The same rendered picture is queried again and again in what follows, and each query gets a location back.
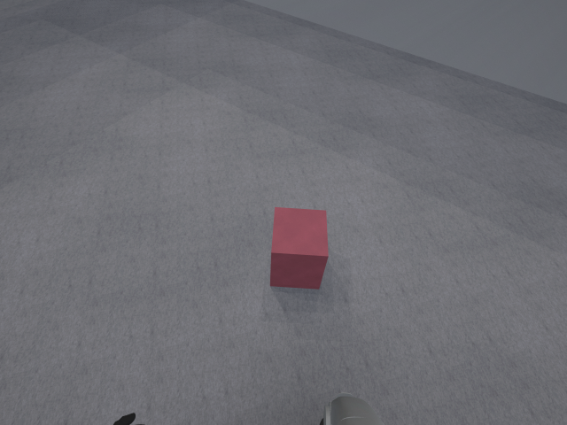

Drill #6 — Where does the right robot shin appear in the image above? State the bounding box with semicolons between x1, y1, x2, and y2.
335;392;353;399

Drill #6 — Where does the right robot thigh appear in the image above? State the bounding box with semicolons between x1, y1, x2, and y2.
323;397;384;425

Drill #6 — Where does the carton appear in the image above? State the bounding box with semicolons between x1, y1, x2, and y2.
270;207;329;290

